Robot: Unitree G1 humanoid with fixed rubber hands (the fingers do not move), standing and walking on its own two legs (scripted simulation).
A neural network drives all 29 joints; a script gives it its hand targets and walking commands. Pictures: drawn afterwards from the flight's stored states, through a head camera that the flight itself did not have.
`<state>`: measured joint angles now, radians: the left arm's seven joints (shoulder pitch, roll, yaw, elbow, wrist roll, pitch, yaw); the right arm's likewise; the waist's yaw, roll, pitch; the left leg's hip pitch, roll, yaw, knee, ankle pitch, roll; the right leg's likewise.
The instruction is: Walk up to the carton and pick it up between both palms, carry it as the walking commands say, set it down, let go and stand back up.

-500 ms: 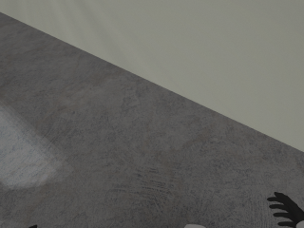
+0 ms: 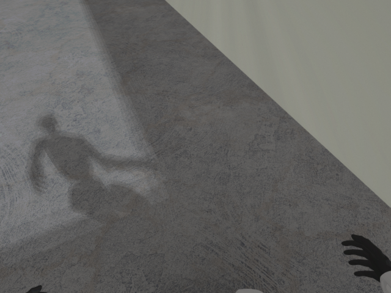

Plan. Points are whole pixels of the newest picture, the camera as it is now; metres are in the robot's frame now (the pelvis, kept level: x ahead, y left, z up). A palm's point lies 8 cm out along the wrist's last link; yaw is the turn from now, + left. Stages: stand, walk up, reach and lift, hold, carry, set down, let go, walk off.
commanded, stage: walk up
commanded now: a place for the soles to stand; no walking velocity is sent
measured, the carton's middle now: out of the picture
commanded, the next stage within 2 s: none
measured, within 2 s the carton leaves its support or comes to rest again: neither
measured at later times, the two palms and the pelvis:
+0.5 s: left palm out of the picture +0.03 +0.47 -0.06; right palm (226, 151) +0.47 -0.08 -0.05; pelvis +0.15 +0.11 +0.01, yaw +30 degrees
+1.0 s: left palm out of the picture +0.03 +0.47 -0.03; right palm (113, 96) +0.74 +0.28 -0.04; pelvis +0.35 +0.26 +0.01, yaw +56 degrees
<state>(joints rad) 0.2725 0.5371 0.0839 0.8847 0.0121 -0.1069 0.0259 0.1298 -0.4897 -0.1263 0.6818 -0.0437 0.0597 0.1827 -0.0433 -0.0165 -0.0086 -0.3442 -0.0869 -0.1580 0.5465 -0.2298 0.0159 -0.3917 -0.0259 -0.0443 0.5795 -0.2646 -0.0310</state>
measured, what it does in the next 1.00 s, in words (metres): walks ahead, turning left: left foot, then right foot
